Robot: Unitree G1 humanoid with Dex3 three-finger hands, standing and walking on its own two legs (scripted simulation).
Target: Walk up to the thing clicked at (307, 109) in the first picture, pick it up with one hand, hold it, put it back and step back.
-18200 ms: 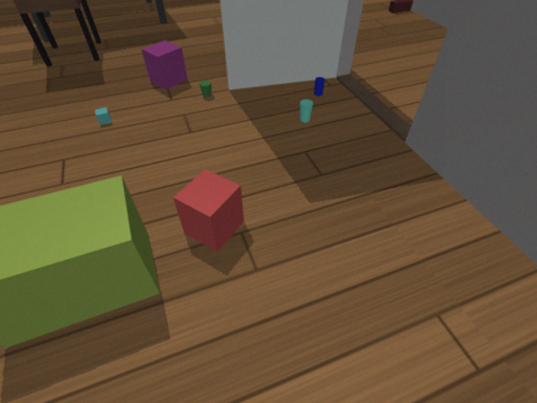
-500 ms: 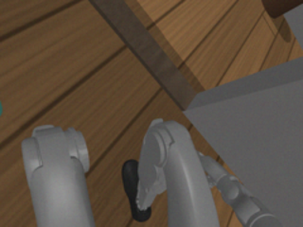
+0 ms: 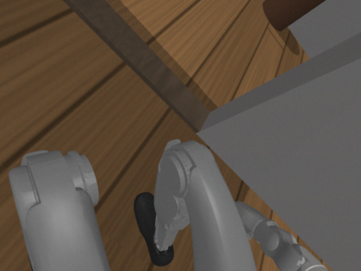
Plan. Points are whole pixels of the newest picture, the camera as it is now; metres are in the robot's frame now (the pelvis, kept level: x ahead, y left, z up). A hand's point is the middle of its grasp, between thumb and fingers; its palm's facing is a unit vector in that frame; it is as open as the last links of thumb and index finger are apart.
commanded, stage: close in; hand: left
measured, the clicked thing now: out of the picture +0.39 +0.33 -0.21
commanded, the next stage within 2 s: rest palm in 0.04 s
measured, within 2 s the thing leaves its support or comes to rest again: leaves its support in 0.72 s
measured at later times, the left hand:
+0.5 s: hand out of the picture +0.38 +0.33 -0.19, palm faces +0.44 -0.90 -0.03, open 12.8 cm
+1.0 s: hand out of the picture +0.39 +0.34 -0.18, palm faces +0.47 -0.88 -0.01, open 11.1 cm
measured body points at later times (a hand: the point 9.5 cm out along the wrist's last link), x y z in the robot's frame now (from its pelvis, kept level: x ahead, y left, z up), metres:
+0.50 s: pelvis +0.00 +0.00 +0.00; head +0.21 +0.21 +0.33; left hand +0.35 +0.38 -0.19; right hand +0.21 -0.22 -0.02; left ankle +0.09 +0.12 -0.24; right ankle +0.14 -0.12 -0.24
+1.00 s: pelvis +0.01 +0.00 +0.00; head +0.22 +0.20 +0.33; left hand +0.36 +0.38 -0.17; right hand +0.19 -0.24 -0.02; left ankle +0.09 +0.12 -0.24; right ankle +0.14 -0.12 -0.24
